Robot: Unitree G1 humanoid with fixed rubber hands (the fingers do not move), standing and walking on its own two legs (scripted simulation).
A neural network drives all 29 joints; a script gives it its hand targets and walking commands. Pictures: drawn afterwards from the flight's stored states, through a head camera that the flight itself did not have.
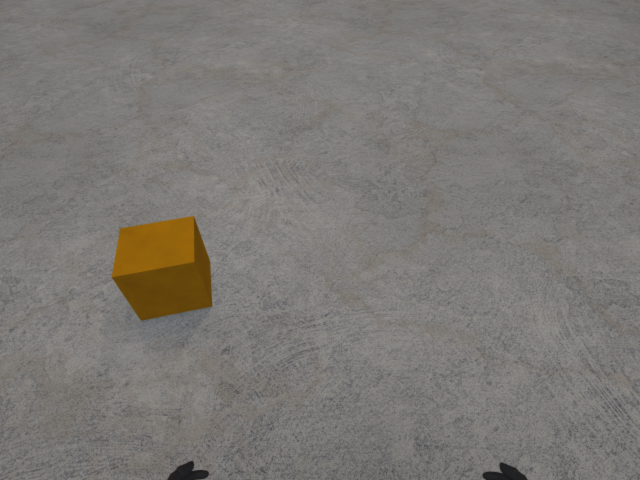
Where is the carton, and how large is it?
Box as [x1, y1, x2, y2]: [112, 216, 211, 320]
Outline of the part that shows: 193,216 120,228 112,278 141,320 211,306 209,260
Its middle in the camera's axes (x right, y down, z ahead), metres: -0.56 +0.11 +1.44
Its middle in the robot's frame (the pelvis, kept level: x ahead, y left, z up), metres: +0.96 +0.62 -0.63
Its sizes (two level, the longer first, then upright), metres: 0.260 0.228 0.261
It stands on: the floor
